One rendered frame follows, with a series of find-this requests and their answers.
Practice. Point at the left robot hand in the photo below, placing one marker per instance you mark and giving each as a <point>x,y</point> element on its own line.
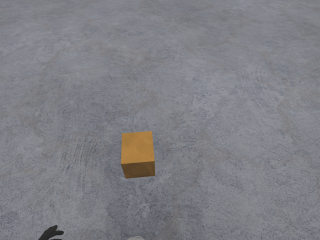
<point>51,232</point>

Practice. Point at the carton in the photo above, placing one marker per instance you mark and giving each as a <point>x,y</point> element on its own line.
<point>137,154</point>

